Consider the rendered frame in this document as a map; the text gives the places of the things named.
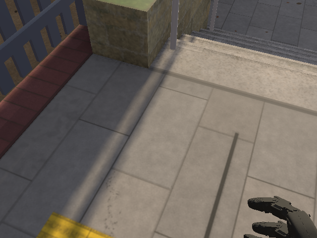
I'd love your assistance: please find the robot right hand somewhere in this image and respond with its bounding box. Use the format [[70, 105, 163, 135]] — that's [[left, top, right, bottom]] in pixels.
[[244, 195, 317, 238]]

